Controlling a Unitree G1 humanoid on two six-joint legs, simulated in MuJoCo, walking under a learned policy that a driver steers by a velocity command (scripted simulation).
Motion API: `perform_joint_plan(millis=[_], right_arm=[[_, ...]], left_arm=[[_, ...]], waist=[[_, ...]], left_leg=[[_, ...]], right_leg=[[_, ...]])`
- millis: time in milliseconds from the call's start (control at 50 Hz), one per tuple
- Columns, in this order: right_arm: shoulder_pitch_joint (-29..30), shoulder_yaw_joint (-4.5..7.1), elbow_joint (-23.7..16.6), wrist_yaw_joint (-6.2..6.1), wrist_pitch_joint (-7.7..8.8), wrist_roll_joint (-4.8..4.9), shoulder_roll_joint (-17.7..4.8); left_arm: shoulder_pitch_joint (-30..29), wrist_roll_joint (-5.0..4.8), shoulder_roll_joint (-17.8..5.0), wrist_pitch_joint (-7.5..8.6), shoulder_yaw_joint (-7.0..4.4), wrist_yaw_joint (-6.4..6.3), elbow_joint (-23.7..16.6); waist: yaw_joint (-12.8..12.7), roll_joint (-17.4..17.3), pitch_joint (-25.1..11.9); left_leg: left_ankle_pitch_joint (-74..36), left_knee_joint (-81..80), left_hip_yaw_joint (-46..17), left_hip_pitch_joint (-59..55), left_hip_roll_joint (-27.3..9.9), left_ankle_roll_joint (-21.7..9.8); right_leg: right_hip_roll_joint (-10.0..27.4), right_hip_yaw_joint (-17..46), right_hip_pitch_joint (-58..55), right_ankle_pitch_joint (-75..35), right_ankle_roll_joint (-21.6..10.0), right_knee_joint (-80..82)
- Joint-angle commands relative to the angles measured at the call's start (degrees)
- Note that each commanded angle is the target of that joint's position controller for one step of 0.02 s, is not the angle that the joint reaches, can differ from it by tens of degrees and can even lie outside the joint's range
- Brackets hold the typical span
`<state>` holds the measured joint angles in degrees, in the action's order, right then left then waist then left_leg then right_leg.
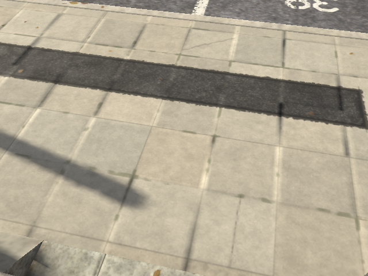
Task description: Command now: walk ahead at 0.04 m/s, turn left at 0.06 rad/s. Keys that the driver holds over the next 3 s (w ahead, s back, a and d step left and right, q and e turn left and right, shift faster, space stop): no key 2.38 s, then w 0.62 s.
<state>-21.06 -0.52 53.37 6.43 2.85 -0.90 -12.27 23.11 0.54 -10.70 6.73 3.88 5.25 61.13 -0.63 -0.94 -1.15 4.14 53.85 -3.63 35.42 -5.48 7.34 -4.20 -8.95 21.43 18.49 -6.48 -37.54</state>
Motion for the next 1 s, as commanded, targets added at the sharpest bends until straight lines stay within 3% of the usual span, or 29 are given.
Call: perform_joint_plan(millis=[20,40,60,80,100,140,160,180,240,340,380,400,440,460,480,500,540,580,640,740,780,960,980,1000], right_arm=[[-3.45,1.68,-0.71,-0.6,1.02,0.23,-5.1],[-0.88,1.62,-0.84,-1.15,0.86,0.34,-5.86],[-0.04,1.74,-0.4,-1.51,0.42,0.27,-6.04],[1.87,1.0,-0.01,-5.8,-2.06,1.62,-3.34],[2.93,0.56,0.24,-7.31,-3.19,2.99,-1.83],[1.63,0.32,1.4,-7.86,-3.59,2.49,-1.77],[1.13,0.4,1.93,-8.0,-3.87,1.89,-2.27],[1.59,0.15,1.35,-7.84,-3.9,2.24,-1.89],[3.14,0.58,1.65,-7.31,-4.27,1.72,-3.38],[5.01,0.71,2.47,-7.05,-4.12,1.14,-3.21],[6.41,0.79,2.99,-7.09,-4.13,1.42,-2.67],[6.05,0.63,3.44,-7.28,-4.26,1.63,-1.66],[6.37,0.68,4.13,-7.38,-4.3,1.57,-1.56],[-0.38,1.84,7.89,-2.65,-2.46,-3.42,-4.29],[-0.16,2.71,8.29,-0.99,-1.1,-3.83,-5.61],[1.18,3.04,8.24,-0.63,-0.36,-3.26,-5.02],[5.25,3.05,7.8,-1.02,0.41,-2.05,-2.32],[5.51,3.08,8.97,-1.58,0.61,-1.11,-1.8],[3.8,3.32,10.76,-1.77,0.47,-0.98,-2.35],[2.03,3.23,12.71,-2.12,0.29,-0.63,-2.41],[2.83,3.47,12.48,-2.1,0.56,-0.72,-2.69],[1.74,3.53,13.48,-2.19,0.52,-0.64,-1.42],[0.35,3.0,14.45,-2.36,0.33,-0.79,0.06],[0.3,3.15,14.55,-2.53,0.39,-0.79,-0.02]], left_arm=[[-3.02,-3.1,-10.69,0.17,-2.44,1.79,-3.99],[1.24,-3.09,-10.59,-0.29,-3.1,1.59,-3.81],[3.71,-2.62,-10.29,-0.9,-3.54,1.26,-3.59],[1.78,-1.4,-4.46,-3.09,-2.4,-3.12,-5.36],[2.56,-1.32,-3.07,-4.26,-2.16,-3.98,-5.23],[1.05,-0.33,-3.88,-5.57,-2.36,-4.48,-5.08],[0.95,-0.59,-3.77,-5.97,-2.43,-4.41,-4.98],[-0.75,-0.89,-3.46,-6.48,-2.25,-4.21,-5.57],[-1.46,-0.41,-2.96,-6.7,-2.25,-4.04,-5.77],[-1.69,-0.63,-2.94,-6.08,-2.45,-4.07,-5.43],[-2.22,-0.95,-3.18,-6.26,-2.69,-4.36,-5.03],[-2.4,-0.99,-4.1,-6.44,-3.12,-4.37,-5.36],[-2.45,-0.99,-3.53,-6.62,-3.23,-4.39,-5.33],[-1.41,1.88,-5.39,-4.17,-4.73,0.3,-3.14],[-0.79,2.06,-6.64,-2.74,-5.77,2.17,-2.59],[-0.58,1.91,-5.93,-1.82,-6.23,2.68,-1.93],[-1.08,1.36,-4.86,-0.57,-6.66,2.1,-1.03],[-1.45,0.7,-3.66,-0.52,-6.82,1.55,-0.32],[-0.38,0.81,-4.24,-0.86,-7.48,1.26,0.8],[0.26,0.61,-4.03,-1.31,-8.0,1.24,2.07],[-0.13,1.19,-3.93,-1.31,-8.16,1.06,2.72],[-1.4,1.02,-3.28,-1.3,-8.61,0.46,4.09],[-0.08,1.2,-3.46,-1.1,-8.73,0.6,4.41],[0.41,1.12,-2.91,-1.01,-8.75,0.52,4.64]], waist=[[2.82,2.88,3.17],[-0.86,0.36,2.41],[-2.67,0.23,2.69],[-4.7,-4.43,0.55],[-4.51,-4.27,0.62],[-2.88,-1.58,1.39],[-2.66,0.19,2.68],[-2.2,2.06,4.64],[-1.91,1.75,7.48],[-0.97,1.53,7.05],[-0.64,1.8,7.81],[-0.39,1.77,6.11],[-0.39,1.03,5.51],[0.73,2.25,13.32],[0.0,2.41,10.78],[-0.28,1.46,9.28],[-0.43,-0.38,7.33],[-0.35,-0.23,3.85],[-0.12,-0.07,2.57],[-0.23,0.19,3.78],[-0.15,0.3,3.5],[0.03,0.46,4.46],[-0.29,0.13,5.03],[-0.33,0.42,4.7]], left_leg=[[0.82,-18.56,-0.67,-9.35,-1.96,-1.32],[6.04,-21.6,0.61,-11.28,-1.65,-2.54],[10.5,-21.55,1.99,-12.92,-1.15,-3.17],[0.17,-25.68,-0.76,-24.16,-2.21,-6.65],[-3.84,-23.76,-1.78,-20.75,-2.5,-7.76],[-0.03,-25.34,-0.92,-19.62,-2.56,-7.32],[3.55,-26.17,-0.72,-19.57,-2.22,-7.14],[5.63,-27.23,-0.68,-19.41,-2.29,-6.96],[6.74,-29.43,-1.14,-20.69,-2.73,-7.09],[4.54,-31.51,-1.34,-24.15,-3.16,-7.0],[3.26,-31.77,-0.82,-24.0,-3.27,-6.37],[3.44,-30.82,-0.58,-24.8,-3.17,-6.66],[3.53,-31.14,-0.38,-24.98,-3.08,-6.89],[14.18,-29.82,6.53,-16.61,2.3,-6.08],[15.44,-30.04,6.7,-17.1,2.71,-6.11],[14.89,-30.01,6.77,-17.02,2.73,-6.61],[11.5,-29.8,6.97,-16.65,1.92,-6.71],[8.16,-28.92,6.46,-17.05,1.64,-6.96],[5.56,-27.42,6.8,-16.63,2.06,-6.99],[5.99,-26.89,6.9,-15.91,2.11,-6.79],[4.93,-26.04,7.11,-16.03,2.4,-7.15],[5.1,-24.71,7.1,-16.01,2.45,-7.34],[5.52,-24.82,6.98,-15.16,2.24,-7.15],[5.41,-24.38,7.15,-14.79,2.23,-7.0]], right_leg=[[16.84,24.46,-2.13,4.43,7.51,19.22],[14.78,23.84,-5.91,9.06,7.49,20.28],[13.7,24.17,-6.68,14.85,6.7,21.94],[14.32,18.49,-4.56,-12.78,6.71,15.53],[12.08,14.47,-8.28,-20.45,7.3,15.13],[11.73,13.16,-12.58,-20.9,7.18,14.71],[11.66,13.3,-12.35,-18.47,6.99,15.57],[11.19,13.59,-11.32,-14.02,6.09,16.07],[11.16,14.61,-8.34,-5.48,5.06,19.01],[11.02,15.32,-8.72,-5.55,4.54,20.22],[10.87,15.04,-8.1,-7.12,4.87,20.26],[10.7,15.14,-8.97,-6.9,4.68,20.09],[10.67,15.16,-9.29,-6.41,4.35,20.19],[5.43,10.7,-6.15,5.57,2.59,20.35],[5.0,10.35,-6.47,8.43,1.85,19.42],[5.27,10.13,-6.69,7.51,1.41,19.22],[6.02,10.14,-9.03,3.02,1.24,18.78],[6.18,9.74,-12.62,-7.42,1.43,16.15],[5.81,8.96,-14.79,-17.55,1.52,13.57],[5.68,8.76,-14.54,-17.53,1.63,12.76],[5.51,8.65,-14.18,-19.3,1.4,11.91],[5.45,8.68,-12.38,-18.16,1.74,10.51],[5.35,8.73,-12.91,-18.9,1.67,10.38],[5.32,8.62,-13.38,-19.89,1.84,9.83]])
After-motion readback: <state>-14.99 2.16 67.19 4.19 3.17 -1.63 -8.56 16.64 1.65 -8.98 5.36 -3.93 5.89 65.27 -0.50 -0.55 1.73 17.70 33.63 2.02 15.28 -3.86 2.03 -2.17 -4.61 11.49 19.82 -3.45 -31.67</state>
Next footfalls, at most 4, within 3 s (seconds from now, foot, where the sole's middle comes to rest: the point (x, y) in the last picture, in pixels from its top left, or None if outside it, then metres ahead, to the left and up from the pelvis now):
0.02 left None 0.10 0.18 -0.75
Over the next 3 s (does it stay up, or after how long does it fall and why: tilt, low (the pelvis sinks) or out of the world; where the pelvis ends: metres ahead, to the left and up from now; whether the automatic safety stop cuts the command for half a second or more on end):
stays up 0.20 0.08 -0.04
